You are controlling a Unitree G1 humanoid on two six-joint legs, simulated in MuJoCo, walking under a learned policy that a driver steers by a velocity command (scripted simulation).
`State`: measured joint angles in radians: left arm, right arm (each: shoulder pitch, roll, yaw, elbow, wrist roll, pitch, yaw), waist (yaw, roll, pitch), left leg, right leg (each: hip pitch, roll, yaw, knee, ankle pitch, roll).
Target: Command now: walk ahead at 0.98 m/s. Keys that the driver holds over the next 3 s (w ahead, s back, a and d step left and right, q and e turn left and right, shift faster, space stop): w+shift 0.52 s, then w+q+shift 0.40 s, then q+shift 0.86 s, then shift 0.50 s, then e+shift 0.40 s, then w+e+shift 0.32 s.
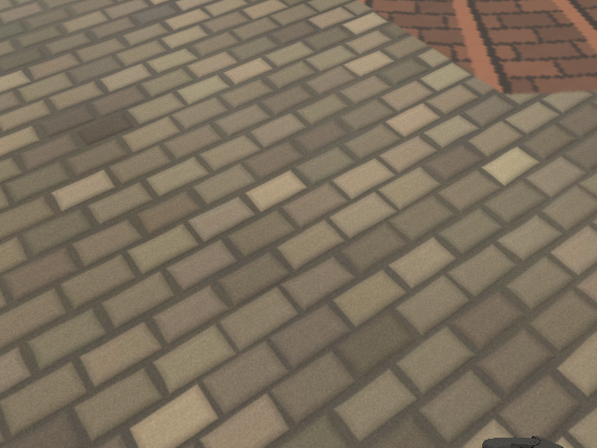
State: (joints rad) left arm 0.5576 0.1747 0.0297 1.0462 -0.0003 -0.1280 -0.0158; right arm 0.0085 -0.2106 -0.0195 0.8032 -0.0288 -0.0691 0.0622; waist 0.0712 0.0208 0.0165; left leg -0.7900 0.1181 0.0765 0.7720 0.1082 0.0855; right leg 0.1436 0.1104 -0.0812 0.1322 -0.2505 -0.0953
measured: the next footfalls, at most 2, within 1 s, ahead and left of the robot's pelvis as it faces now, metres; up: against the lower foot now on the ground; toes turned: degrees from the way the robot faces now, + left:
left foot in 0.14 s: +0.35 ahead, +0.07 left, +0.00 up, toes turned +4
right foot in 0.60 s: +0.81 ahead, -0.12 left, +0.00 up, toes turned -1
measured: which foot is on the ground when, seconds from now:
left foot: up 0.00-0.12, down 0.14-0.62, up 0.64-1.00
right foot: down 0.00-0.14, up 0.16-0.58, down 0.60-1.00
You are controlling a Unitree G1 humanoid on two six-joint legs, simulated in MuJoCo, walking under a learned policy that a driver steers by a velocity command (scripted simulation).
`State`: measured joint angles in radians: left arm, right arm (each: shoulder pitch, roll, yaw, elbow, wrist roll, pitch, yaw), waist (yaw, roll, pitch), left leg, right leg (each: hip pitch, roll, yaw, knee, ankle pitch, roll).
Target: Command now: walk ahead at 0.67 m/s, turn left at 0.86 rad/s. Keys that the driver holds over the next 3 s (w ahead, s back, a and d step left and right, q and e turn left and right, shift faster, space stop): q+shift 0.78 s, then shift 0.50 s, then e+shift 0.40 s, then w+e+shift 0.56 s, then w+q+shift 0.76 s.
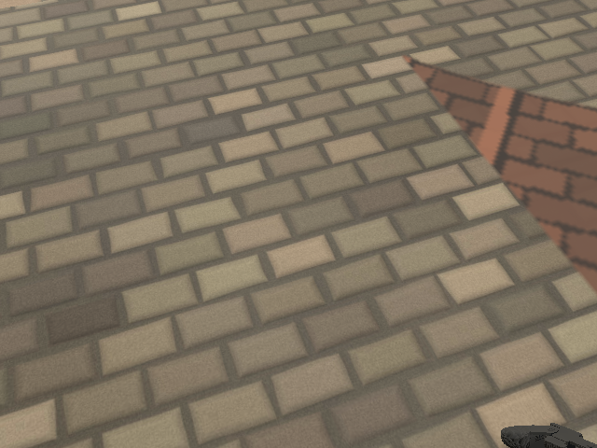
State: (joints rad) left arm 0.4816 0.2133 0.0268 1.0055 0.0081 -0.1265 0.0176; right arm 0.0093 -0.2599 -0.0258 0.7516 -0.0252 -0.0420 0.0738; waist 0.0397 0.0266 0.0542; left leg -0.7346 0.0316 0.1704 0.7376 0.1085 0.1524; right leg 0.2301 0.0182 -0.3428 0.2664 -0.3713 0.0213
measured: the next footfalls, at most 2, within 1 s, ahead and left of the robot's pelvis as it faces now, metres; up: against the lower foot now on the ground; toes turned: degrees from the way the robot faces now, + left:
left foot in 0.06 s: +0.27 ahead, +0.02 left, +0.00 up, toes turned +7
right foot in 0.60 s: +0.49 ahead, -0.06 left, +0.00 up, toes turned +44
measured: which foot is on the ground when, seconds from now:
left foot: up 0.00-0.04, down 0.06-0.60, up 0.62-1.00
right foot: down 0.00-0.06, up 0.08-0.58, down 0.60-1.00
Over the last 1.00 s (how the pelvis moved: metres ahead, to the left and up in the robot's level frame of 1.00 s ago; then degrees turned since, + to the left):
0.95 0.00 -0.02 18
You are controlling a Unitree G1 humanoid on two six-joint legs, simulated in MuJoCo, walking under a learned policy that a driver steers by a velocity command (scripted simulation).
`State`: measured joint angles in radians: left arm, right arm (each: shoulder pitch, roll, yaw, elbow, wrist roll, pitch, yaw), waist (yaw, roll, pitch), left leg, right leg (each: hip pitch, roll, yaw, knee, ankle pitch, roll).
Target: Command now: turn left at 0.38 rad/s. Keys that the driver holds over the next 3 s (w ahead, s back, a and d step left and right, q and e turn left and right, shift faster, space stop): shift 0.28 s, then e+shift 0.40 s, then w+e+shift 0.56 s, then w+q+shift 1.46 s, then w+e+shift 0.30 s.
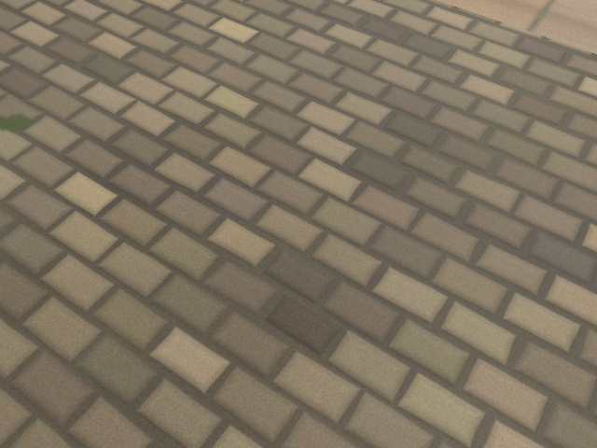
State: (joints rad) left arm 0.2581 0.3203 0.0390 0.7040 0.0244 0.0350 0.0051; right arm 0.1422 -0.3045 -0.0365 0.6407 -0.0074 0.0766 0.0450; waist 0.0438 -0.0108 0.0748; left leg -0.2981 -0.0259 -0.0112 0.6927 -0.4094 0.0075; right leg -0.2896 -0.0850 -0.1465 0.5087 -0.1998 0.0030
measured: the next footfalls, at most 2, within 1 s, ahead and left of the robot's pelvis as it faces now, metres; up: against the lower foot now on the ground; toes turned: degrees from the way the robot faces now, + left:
left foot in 0.02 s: +0.03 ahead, +0.10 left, +0.00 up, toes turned -1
right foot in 0.40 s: +0.00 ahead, -0.10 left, +0.00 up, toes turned +1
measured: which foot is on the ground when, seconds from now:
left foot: up 0.00-0.00, down 0.02-0.42, up 0.44-0.68, down 0.70-1.00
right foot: down 0.00-0.02, up 0.04-0.38, down 0.40-0.70, up 0.72-1.00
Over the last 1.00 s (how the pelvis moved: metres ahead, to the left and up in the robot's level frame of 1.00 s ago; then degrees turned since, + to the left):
0.33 -0.05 0.02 54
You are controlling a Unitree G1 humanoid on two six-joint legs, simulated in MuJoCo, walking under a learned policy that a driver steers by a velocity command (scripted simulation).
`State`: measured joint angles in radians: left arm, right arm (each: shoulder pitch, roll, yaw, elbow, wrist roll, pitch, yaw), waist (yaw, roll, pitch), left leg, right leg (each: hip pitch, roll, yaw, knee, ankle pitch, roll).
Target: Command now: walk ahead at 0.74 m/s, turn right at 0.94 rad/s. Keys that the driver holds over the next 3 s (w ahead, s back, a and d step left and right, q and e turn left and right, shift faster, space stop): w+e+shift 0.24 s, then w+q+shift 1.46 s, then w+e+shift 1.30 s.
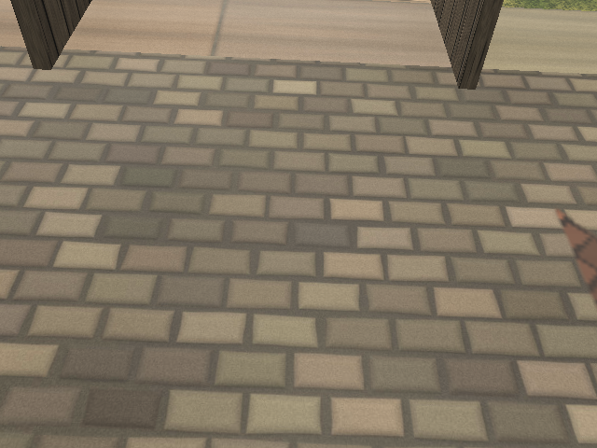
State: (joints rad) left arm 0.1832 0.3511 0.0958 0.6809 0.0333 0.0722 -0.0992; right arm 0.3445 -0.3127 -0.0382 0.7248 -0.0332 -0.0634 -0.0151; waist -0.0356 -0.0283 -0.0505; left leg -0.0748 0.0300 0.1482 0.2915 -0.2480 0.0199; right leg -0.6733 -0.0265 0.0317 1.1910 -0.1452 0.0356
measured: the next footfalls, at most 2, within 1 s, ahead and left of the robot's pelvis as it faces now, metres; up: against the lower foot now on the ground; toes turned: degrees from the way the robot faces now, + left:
right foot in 0.30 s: +0.32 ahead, -0.23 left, +0.00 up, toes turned -22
left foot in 0.80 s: +0.74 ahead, -0.26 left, +0.00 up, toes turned -1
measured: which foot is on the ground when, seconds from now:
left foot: down 0.00-0.32, up 0.34-0.78, down 0.80-1.00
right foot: up 0.00-0.28, down 0.30-0.78, up 0.80-1.00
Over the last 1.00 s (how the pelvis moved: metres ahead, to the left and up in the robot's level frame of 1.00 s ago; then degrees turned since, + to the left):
0.00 0.02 0.01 -29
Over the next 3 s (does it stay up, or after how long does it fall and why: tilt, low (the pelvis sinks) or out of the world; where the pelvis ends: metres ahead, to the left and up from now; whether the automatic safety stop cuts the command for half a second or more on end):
stays up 2.28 0.51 -0.06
